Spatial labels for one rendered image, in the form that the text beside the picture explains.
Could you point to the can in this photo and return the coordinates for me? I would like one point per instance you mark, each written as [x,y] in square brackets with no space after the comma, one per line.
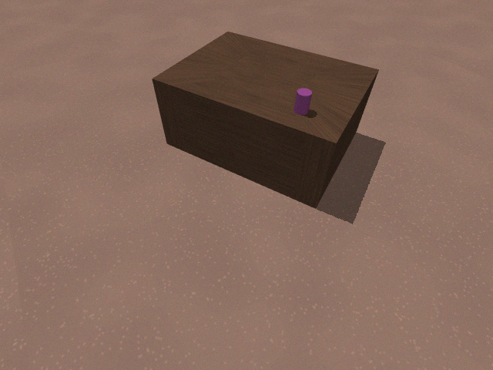
[302,102]

